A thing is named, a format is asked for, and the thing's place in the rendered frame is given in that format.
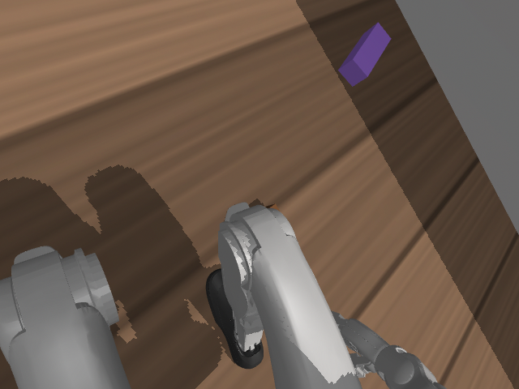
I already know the right robot arm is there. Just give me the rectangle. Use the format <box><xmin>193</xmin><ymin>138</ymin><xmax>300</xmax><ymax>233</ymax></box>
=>
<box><xmin>375</xmin><ymin>345</ymin><xmax>447</xmax><ymax>389</ymax></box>

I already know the right robot hand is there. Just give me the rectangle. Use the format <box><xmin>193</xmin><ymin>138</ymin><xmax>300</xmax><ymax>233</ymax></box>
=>
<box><xmin>332</xmin><ymin>311</ymin><xmax>389</xmax><ymax>378</ymax></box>

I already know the right robot foot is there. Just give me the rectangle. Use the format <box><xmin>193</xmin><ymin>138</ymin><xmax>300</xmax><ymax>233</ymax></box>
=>
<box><xmin>206</xmin><ymin>268</ymin><xmax>264</xmax><ymax>369</ymax></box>

